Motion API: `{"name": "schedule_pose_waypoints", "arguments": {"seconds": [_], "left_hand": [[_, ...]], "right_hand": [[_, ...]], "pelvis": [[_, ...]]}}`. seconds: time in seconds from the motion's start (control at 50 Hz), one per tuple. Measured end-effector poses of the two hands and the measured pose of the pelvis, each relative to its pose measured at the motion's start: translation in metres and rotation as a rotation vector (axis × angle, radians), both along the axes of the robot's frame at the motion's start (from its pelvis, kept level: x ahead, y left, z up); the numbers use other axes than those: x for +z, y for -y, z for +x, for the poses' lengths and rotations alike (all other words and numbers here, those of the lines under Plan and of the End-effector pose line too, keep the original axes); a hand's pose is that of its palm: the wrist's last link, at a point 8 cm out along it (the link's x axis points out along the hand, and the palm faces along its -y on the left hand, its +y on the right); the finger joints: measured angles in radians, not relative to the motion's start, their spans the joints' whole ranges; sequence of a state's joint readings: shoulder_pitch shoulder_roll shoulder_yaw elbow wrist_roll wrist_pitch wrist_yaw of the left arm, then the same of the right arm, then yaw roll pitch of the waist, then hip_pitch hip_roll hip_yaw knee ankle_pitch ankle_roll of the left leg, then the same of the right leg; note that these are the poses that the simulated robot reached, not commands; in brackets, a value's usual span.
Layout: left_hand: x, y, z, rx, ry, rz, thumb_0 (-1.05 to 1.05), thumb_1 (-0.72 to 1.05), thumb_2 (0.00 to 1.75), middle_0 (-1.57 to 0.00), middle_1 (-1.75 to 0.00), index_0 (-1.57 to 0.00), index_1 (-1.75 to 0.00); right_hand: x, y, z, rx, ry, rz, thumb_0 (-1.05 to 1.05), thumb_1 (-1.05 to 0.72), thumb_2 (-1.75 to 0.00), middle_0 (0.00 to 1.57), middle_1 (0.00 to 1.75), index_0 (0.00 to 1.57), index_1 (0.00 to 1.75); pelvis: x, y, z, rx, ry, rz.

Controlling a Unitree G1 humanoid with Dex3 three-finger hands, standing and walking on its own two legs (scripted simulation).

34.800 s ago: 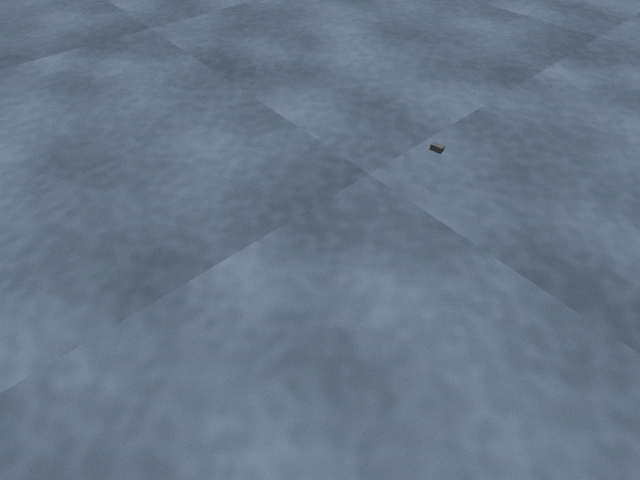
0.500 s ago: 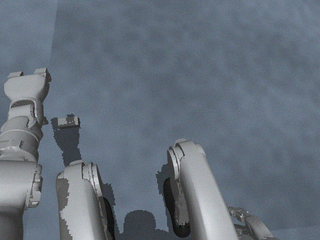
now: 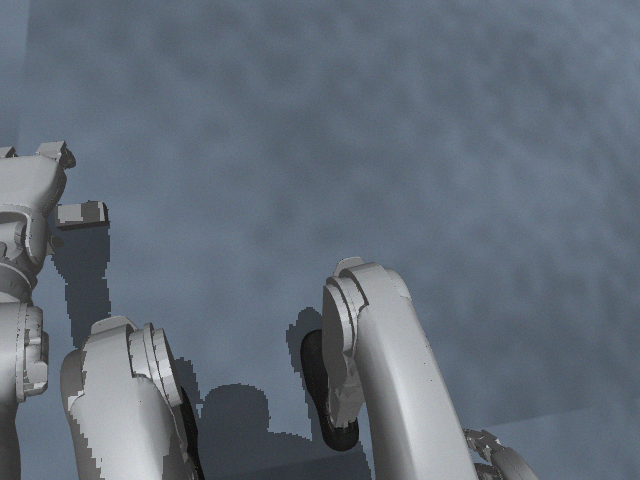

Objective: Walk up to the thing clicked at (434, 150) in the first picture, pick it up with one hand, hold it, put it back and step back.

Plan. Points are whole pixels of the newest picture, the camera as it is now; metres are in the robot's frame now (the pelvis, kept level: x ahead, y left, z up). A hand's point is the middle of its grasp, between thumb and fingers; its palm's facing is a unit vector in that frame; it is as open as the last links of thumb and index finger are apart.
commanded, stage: home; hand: left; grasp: from above
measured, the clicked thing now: (82, 216) +0.51 +0.23 -0.32
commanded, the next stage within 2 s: none
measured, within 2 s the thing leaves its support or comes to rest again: neither
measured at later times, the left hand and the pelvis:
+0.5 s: hand out of the picture +0.39 +0.24 -0.01, palm faces -0.28 -0.69 -0.67, open 7.4 cm; pelvis +0.02 +0.00 +0.12, yaw +3 degrees
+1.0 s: hand out of the picture +0.28 +0.21 +0.20, palm faces +0.14 -0.96 -0.24, open 7.4 cm; pelvis +0.05 +0.00 +0.30, yaw +6 degrees
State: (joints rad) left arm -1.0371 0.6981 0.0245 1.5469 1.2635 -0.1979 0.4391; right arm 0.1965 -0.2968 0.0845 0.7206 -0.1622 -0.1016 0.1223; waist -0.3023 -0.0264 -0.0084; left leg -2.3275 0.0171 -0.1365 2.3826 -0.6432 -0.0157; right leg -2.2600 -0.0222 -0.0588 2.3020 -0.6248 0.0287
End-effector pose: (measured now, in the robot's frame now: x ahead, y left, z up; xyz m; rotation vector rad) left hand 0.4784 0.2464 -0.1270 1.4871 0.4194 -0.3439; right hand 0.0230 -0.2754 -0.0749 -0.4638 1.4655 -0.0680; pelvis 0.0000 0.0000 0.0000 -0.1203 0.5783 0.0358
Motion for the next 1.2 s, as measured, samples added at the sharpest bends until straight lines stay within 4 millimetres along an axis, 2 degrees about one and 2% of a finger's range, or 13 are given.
{"name": "schedule_pose_waypoints", "arguments": {"seconds": [0.06,0.14,0.2,0.3,0.38,0.48,0.6,0.72,0.82,0.94,1.08,1.2], "left_hand": [[-0.007,-0.005,0.007,0.057,0.064,-0.028,0.0,-0.05,0.95,-0.3,-0.7,-0.29,-0.72],[0.002,-0.012,0.011,0.166,0.107,-0.073,0.0,0.06,1.01,-0.29,-0.68,-0.28,-0.71],[0.02,-0.017,0.01,0.254,0.107,-0.125,0.0,0.17,1.03,-0.29,-0.66,-0.27,-0.68],[0.07,-0.024,-0.008,0.357,0.084,-0.227,0.0,0.4,1.05,-0.27,-0.59,-0.26,-0.62],[0.111,-0.027,-0.037,0.42,0.036,-0.328,0.0,0.6,1.07,-0.27,-0.53,-0.26,-0.55],[0.155,-0.023,-0.085,0.502,-0.013,-0.494,0.0,0.78,1.02,-0.24,-0.43,-0.24,-0.44],[0.2,-0.018,-0.136,0.62,-0.012,-0.665,0.0,0.86,0.95,-0.22,-0.35,-0.23,-0.36],[0.242,-0.014,-0.176,0.781,-0.031,-0.804,0.01,0.89,0.91,-0.21,-0.31,-0.22,-0.32],[0.282,-0.009,-0.2,0.901,-0.057,-0.896,0.01,0.9,0.91,-0.21,-0.3,-0.21,-0.31],[0.334,-0.006,-0.216,1.02,-0.07,-0.981,0.01,0.9,0.9,-0.2,-0.3,-0.21,-0.31],[0.391,-0.007,-0.227,1.076,-0.072,-1.022,0.01,0.9,0.9,-0.2,-0.3,-0.21,-0.3],[0.439,-0.008,-0.237,1.074,-0.064,-1.034,0.01,0.91,0.9,-0.2,-0.3,-0.21,-0.3]], "right_hand": [[-0.006,-0.008,-0.006,-0.023,-0.032,0.024,0.01,-0.89,-0.89,0.2,0.3,0.2,0.29],[-0.01,-0.018,-0.003,-0.061,-0.044,0.072,0.01,-0.89,-0.89,0.2,0.3,0.2,0.29],[-0.009,-0.023,0.009,-0.083,-0.021,0.107,0.01,-0.89,-0.89,0.2,0.3,0.2,0.29],[0.006,-0.025,0.041,-0.102,0.057,0.153,0.01,-0.89,-0.89,0.2,0.3,0.2,0.29],[0.031,-0.021,0.078,-0.079,0.155,0.168,0.01,-0.89,-0.89,0.2,0.3,0.2,0.29],[0.072,-0.017,0.129,-0.014,0.295,0.16,0.01,-0.9,-0.89,0.2,0.3,0.2,0.29],[0.126,-0.021,0.184,0.058,0.473,0.141,0.01,-0.9,-0.89,0.2,0.3,0.2,0.29],[0.18,-0.039,0.217,0.074,0.612,0.149,0.01,-0.9,-0.89,0.2,0.3,0.2,0.29],[0.222,-0.055,0.227,0.058,0.669,0.171,0.01,-0.9,-0.89,0.2,0.3,0.2,0.29],[0.27,-0.067,0.222,0.027,0.682,0.171,0.01,-0.9,-0.89,0.2,0.3,0.2,0.29],[0.319,-0.065,0.213,-0.014,0.694,0.13,0.01,-0.9,-0.89,0.2,0.3,0.21,0.29],[0.357,-0.058,0.216,-0.036,0.736,0.094,0.02,-0.9,-0.89,0.2,0.3,0.2,0.29]], "pelvis": [[-0.005,-0.002,0.005,-0.002,-0.018,-0.005],[-0.001,-0.003,0.012,-0.002,-0.046,-0.004],[0.009,-0.004,0.017,0.0,-0.065,-0.005],[0.04,-0.005,0.021,0.009,-0.081,0.002],[0.072,-0.004,0.021,0.015,-0.072,0.012],[0.11,-0.002,0.018,0.024,-0.045,0.024],[0.149,0.0,0.015,0.039,0.005,0.035],[0.19,0.002,0.018,0.051,0.055,0.045],[0.229,0.001,0.027,0.061,0.098,0.054],[0.277,0.0,0.044,0.07,0.156,0.062],[0.324,-0.003,0.065,0.078,0.225,0.07],[0.356,-0.008,0.084,0.081,0.288,0.077]]}}
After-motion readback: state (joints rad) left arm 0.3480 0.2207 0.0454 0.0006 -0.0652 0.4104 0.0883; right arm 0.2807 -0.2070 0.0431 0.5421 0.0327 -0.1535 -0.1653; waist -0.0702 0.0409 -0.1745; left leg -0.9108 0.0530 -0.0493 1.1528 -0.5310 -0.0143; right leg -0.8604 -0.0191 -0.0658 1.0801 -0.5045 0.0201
